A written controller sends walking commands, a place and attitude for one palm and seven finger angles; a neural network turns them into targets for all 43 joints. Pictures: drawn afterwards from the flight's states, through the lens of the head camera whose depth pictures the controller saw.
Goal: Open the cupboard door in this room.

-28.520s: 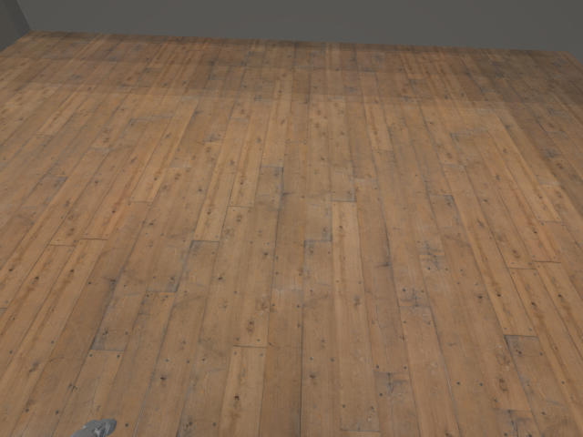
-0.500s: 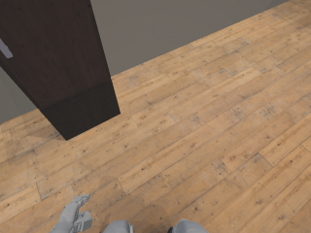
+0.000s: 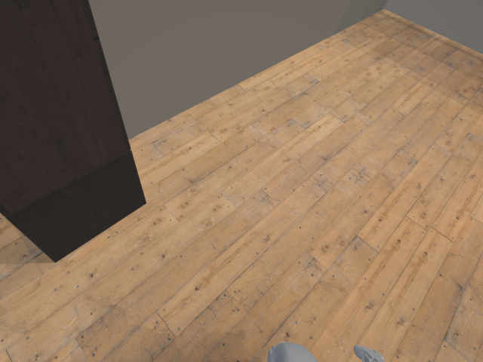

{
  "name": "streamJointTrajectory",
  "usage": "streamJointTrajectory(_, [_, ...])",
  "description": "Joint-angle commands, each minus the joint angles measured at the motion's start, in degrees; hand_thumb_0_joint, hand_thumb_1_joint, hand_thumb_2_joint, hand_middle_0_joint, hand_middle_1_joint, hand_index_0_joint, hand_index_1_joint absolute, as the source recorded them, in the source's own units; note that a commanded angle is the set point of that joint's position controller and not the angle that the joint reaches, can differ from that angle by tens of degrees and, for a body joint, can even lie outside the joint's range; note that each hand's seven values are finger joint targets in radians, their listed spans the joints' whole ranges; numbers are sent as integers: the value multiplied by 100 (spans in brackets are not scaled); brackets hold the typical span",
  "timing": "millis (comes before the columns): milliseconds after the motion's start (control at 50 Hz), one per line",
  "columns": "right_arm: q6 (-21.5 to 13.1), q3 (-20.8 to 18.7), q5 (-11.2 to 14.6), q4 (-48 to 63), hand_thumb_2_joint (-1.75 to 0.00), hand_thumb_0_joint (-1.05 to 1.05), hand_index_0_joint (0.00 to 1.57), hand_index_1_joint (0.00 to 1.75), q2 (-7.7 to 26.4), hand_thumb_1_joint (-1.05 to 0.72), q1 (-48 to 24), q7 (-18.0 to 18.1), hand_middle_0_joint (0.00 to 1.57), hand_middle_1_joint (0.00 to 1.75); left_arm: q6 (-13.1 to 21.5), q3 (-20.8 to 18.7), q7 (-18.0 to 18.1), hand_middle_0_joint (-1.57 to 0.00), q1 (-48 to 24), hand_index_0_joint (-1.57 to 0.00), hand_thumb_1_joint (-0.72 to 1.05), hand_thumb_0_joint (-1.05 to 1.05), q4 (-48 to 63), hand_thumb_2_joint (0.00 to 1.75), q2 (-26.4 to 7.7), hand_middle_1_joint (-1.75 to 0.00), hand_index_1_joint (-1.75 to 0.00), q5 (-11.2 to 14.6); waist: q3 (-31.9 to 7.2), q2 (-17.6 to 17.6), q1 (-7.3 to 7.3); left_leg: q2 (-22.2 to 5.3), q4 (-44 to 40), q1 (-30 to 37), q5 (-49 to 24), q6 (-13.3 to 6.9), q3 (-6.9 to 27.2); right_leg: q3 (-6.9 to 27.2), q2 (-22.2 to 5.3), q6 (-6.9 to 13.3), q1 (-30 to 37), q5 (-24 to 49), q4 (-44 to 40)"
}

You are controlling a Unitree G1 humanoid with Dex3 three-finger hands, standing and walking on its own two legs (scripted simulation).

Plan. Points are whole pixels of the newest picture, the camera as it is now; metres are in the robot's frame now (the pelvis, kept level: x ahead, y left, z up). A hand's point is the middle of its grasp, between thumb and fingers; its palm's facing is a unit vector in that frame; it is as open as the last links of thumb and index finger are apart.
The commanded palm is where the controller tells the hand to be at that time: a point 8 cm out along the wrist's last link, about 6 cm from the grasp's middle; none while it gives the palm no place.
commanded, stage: walk to a spot facing it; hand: left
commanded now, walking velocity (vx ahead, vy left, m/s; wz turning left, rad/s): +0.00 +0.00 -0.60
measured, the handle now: out of the picture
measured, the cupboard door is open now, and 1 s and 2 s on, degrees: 0 0 0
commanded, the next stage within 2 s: turn to face it in 1.26 s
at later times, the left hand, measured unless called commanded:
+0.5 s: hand (192, 330) +0.18 +0.10 -0.15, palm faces -0.33 -0.91 -0.27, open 7.3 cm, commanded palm none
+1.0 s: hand (160, 335) +0.17 +0.16 -0.19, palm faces -0.44 -0.88 -0.17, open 7.4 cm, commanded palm none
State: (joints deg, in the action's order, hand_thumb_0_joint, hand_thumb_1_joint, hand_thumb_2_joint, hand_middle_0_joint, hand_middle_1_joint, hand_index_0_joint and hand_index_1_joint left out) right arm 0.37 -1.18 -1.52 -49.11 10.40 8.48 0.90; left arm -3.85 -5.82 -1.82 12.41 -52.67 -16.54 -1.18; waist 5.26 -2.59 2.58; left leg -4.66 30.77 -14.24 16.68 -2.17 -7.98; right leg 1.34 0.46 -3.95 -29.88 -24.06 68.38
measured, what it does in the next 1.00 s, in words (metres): steps on the spot, turning right: right foot, then left foot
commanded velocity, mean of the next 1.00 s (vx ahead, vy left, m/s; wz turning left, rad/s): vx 0.12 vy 0.00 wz -0.55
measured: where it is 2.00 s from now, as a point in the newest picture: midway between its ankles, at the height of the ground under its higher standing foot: outside the picture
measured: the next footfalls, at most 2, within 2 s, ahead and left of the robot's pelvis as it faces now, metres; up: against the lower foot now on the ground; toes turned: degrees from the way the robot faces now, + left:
right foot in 0.38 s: +0.00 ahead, -0.14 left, +0.00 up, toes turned -22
left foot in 0.92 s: +0.19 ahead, +0.03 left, +0.00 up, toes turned -25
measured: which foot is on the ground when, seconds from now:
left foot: down 0.00-0.38, up 0.40-0.90, down 0.92-1.00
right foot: up 0.00-0.36, down 0.38-0.92, up 0.94-1.00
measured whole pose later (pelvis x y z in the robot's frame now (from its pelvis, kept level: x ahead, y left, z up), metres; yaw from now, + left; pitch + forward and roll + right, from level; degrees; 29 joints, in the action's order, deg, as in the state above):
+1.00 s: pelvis +0.10 -0.02 -0.01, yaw -33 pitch +0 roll -2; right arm -2.0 -1.2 -1.7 -49.8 11.3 7.6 0.2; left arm -1.9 -4.4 -1.6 19.5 -59.9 -13.4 -1.0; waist 3.1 -2.2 3.4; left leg -3.3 33.3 -16.2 17.2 -2.5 -7.5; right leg 2.2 1.9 -0.3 -20.1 -28.0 53.9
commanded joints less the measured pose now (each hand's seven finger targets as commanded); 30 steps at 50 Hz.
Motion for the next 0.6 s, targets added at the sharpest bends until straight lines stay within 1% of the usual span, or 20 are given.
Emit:
streamJointTrajectory(0, [-178, -355, 54, 176, -90, 0, 20, 30, 1059, -90, 528, 115, 20, 30, 96, -53, -7, -20, -98, -20, 90, 0, 422, 90, -216, -30, -30, 18, -686, 1181, -288, -1357, -1016, 1261, -3201, -305, 593, -91, -299, -152, -563, 214, 311])
streamJointTrajectory(20, [-175, -373, 57, 126, -90, 0, 20, 30, 1038, -90, 680, 111, 20, 30, 88, -41, -8, -20, -215, -20, 90, 0, 432, 90, -208, -30, -30, 10, -652, 1126, -361, -1385, -1008, 1316, -3260, -331, 531, -146, -328, -158, -546, 194, 215])
streamJointTrajectory(40, [-172, -392, 55, 69, -90, 0, 20, 30, 1073, -90, 738, 112, 20, 30, 82, -33, -12, -20, -256, -20, 90, 0, 438, 90, -162, -30, -30, 17, -672, 1161, -370, -1449, -987, 1471, -3320, -391, 493, -187, -360, -172, -607, 140, 44])
streamJointTrajectory(80, [-160, -425, 47, -19, -90, 0, 20, 30, 1062, -90, 919, 104, 20, 30, 70, -14, -15, -20, -473, -20, 90, 0, 459, 90, -132, -30, -30, 15, -620, 1136, -468, -1547, -1000, 1480, -3302, -456, 463, -260, -426, -162, -510, 39, -224])
streamJointTrajectory(140, [-144, -488, 31, -142, -90, 0, 20, 30, 1115, -90, 967, 87, 20, 30, 56, 22, -22, -20, -707, -20, 90, 0, 502, 90, -43, -30, -30, 20, -582, 1215, -522, -1723, -996, 1497, -3091, -533, 291, -407, -505, -123, -384, -126, -823])
streamJointTrajectory(180, [-124, -506, 9, -210, -90, 0, 20, 30, 1115, -90, 967, 65, 20, 30, 60, 39, -23, -20, -853, -20, 90, 0, 533, 90, -10, -30, -30, 16, -543, 1336, -557, -1772, -980, 1267, -2907, -526, 175, -495, -500, -56, -55, -214, -1279])
streamJointTrajectory(260, [-100, -573, -12, -315, -90, 0, 20, 30, 1221, -90, 928, 16, 20, 30, 123, 86, 2, -20, -876, -20, 90, 0, 546, 90, 42, -30, -30, 10, -641, 1503, -567, -1863, -637, 1132, -3019, -417, -67, -773, -297, 142, 585, -258, -2288])
streamJointTrajectory(280, [-100, -581, -13, -317, -90, 0, 20, 30, 1229, -90, 831, 10, 20, 30, 145, 79, 21, -20, -737, -20, 90, 0, 542, 90, 35, -30, -30, 21, -693, 1486, -455, -1919, -484, 1114, -3057, -345, -143, -739, -295, 216, 771, -91, -2691])
streamJointTrajectory(300, [-98, -579, -1, -299, -90, 0, 20, 30, 1240, -90, 781, 2, 20, 30, 171, 68, 40, -20, -559, -20, 90, 0, 501, 90, -29, -30, -30, 19, -746, 1383, -348, -1884, -211, 953, -2984, -192, -285, -775, -258, 281, 1188, 355, -3260])
streamJointTrajectory(320, [-89, -568, 26, -296, -90, 0, 20, 30, 1243, -90, 752, -15, 20, 30, 221, 40, 66, -20, -215, -20, 90, 0, 407, 90, -156, -30, -30, 12, -904, 1074, -139, -1753, 411, 599, -2772, 71, -519, -799, -239, 366, 1922, 1163, -4069])
streamJointTrajectory(340, [-62, -517, 84, -205, -90, 0, 20, 30, 1040, -90, 850, -57, 20, 30, 299, -37, 134, -20, 241, -20, 90, 0, 277, 90, -681, -30, -30, -34, -1159, -228, 86, -1396, 1596, -512, -1605, 444, -796, 203, -1049, 673, 3198, 2505, -4562])
streamJointTrajectory(360, [-8, -365, 63, 106, -90, 0, 20, 30, 607, -90, 587, -76, 20, 30, 343, -137, 213, -20, 567, -20, 90, 0, 199, 90, -1253, -30, -30, -7, -1100, -1661, 216, -503, 2975, -2074, 1888, 743, -599, 2039, -2391, 1273, 3547, 4755, -4602])
streamJointTrajectory(380, [137, -367, 82, 160, -90, 0, 20, 30, 754, -90, 381, 23, 20, 30, 277, -168, 271, -20, 629, -20, 90, 0, 210, 90, -1242, -30, -30, 110, -1097, -1222, 278, -395, 3448, -2057, 2073, 708, 342, 1951, -2388, 1500, 3049, 4269, -4820])
streamJointTrajectory(400, [191, -364, 67, 163, -90, 0, 20, 30, 733, -90, 278, 33, 20, 30, 227, -186, 293, -20, 216, -20, 90, 0, 313, 90, -1195, -30, -30, 98, -852, -1359, 136, -408, 3732, -2303, 1729, 696, 579, 2016, -2131, 1483, 2843, 2729, -5043])
streamJointTrajectory(420, [196, -394, 24, 132, -90, 0, 20, 30, 869, -90, 152, 4, 20, 30, 232, -129, 284, -20, -72, -20, 90, 0, 414, 90, -954, -30, -30, 102, -527, -958, 68, -443, 3807, -2379, 1205, 702, 725, 1879, -1888, 1398, 2536, 1585, -5231])
streamJointTrajectory(440, [184, -420, -16, 65, -90, 0, 20, 30, 923, -90, 202, -44, 20, 30, 256, -63, 258, -20, -331, -20, 90, 0, 488, 90, -775, -30, -30, 97, -347, -647, -86, -484, 3697, -2251, 709, 735, 686, 1532, -1602, 1273, 2260, 967, -5325])
streamJointTrajectory(460, [175, -424, -34, -16, -90, 0, 20, 30, 927, -90, 368, -78, 20, 30, 279, -33, 251, -20, -538, -20, 90, 0, 534, 90, -680, -30, -30, 80, -389, -473, -215, -479, 3498, -2014, 424, 764, 610, 1285, -1418, 1204, 2107, 688, -5363])
streamJointTrajectory(480, [161, -415, -57, -65, -90, 0, 20, 30, 899, -90, 474, -97, 20, 30, 338, -14, 227, -20, -495, -20, 90, 0, 534, 90, -666, -30, -30, 73, -443, -484, -236, -424, 3374, -1934, 248, 789, 548, 1166, -1271, 1147, 2114, 786, -5367])
streamJointTrajectory(520, [125, -413, -56, -68, -90, 0, 20, 30, 910, -90, 477, -108, 20, 30, 434, -13, 189, -20, -267, -20, 90, 0, 435, 90, -680, -30, -30, 65, -382, -526, -200, -373, 3227, -1985, 137, 817, 562, 1231, -1242, 1183, 2119, 763, -5438])
streamJointTrajectory(580, [50, -402, -53, 12, -90, 0, 20, 30, 877, -90, 250, -137, 20, 30, 532, -20, 153, -20, 103, -20, 90, 0, 294, 90, -679, -30, -30, 55, -377, -407, -99, -308, 2957, -2151, 89, 816, 601, 1441, -1241, 1296, 2323, 697, -5472])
